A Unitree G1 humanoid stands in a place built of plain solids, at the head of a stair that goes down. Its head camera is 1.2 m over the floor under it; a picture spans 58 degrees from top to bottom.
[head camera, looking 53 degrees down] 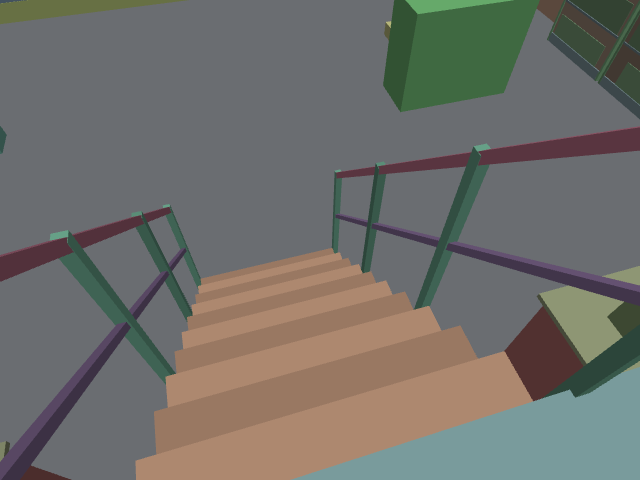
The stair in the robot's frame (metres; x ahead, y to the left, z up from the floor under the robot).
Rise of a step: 0.21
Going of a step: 0.21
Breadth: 1.22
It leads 16 degrees to the left of straight ahead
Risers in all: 11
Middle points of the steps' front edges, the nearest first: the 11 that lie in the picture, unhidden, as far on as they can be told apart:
0.22 -0.10 0.00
0.42 -0.04 -0.21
0.62 0.01 -0.41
0.81 0.07 -0.62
1.01 0.13 -0.82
1.21 0.19 -1.03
1.41 0.24 -1.24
1.60 0.30 -1.44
1.80 0.36 -1.65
2.00 0.41 -1.85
2.20 0.47 -2.06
